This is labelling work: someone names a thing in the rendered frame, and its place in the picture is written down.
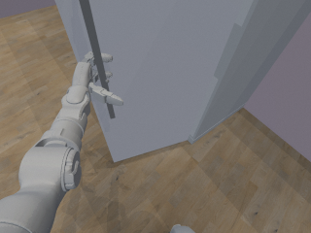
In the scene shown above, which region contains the robot left forearm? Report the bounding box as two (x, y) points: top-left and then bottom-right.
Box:
(18, 84), (91, 186)

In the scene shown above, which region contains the robot right shin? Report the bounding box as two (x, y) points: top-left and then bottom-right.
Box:
(171, 224), (182, 231)

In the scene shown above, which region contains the fridge door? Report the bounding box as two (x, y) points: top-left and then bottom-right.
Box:
(54, 0), (244, 163)

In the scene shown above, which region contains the robot left upper arm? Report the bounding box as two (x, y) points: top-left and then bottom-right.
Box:
(0, 147), (82, 233)

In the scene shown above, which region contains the handle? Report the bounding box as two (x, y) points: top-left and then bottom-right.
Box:
(79, 0), (116, 119)

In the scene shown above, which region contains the robot left hand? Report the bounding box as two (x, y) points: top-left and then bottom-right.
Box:
(72, 51), (123, 106)

